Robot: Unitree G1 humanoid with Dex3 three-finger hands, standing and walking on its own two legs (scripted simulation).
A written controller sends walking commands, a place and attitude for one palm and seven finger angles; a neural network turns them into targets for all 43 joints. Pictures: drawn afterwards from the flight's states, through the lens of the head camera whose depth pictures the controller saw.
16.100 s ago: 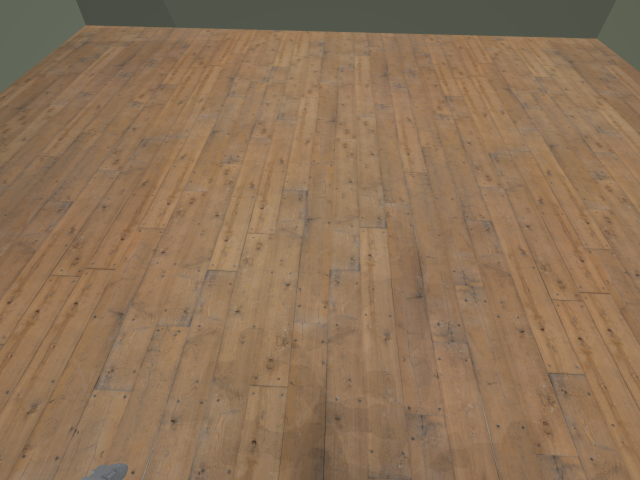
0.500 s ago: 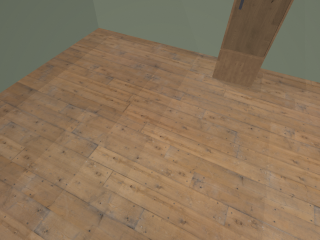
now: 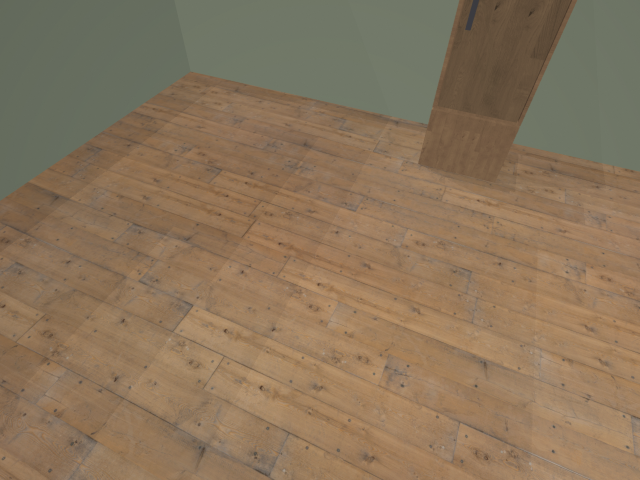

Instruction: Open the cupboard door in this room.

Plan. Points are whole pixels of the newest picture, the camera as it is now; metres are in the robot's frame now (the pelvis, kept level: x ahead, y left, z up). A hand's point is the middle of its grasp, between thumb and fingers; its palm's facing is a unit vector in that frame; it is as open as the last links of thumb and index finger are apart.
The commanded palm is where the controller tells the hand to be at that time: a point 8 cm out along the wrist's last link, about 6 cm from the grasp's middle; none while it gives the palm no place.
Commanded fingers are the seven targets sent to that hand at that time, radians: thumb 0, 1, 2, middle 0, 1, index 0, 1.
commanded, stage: turn or walk to find it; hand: left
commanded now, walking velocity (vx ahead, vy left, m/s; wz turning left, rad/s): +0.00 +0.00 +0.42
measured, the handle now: (474, 7) +1.72 -0.47 +0.00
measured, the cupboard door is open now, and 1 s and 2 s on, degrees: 0 0 0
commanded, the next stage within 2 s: stand and wait in 0.62 s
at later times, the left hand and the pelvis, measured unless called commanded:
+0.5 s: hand out of the picture +0.15 +0.17 -0.20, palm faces -0.07 -0.97 -0.22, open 7.4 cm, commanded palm none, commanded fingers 0.00 0.90 0.90 -0.20 -0.30 -0.20 -0.30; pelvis +0.10 -0.02 -0.03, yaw -6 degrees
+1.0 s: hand (215, 389) +0.30 +0.20 -0.20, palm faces -0.11 -0.98 -0.15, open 7.4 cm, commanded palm none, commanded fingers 0.00 0.90 0.90 -0.20 -0.30 -0.20 -0.30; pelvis +0.27 +0.03 -0.01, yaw -11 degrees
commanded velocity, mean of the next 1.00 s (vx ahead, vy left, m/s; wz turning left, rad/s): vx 0.22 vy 0.00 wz -0.20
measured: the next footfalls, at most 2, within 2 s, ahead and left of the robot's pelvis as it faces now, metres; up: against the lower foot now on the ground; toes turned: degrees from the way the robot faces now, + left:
right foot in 0.46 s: +0.16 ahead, -0.13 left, +0.00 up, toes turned -14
left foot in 0.84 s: +0.39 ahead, +0.09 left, +0.00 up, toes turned -1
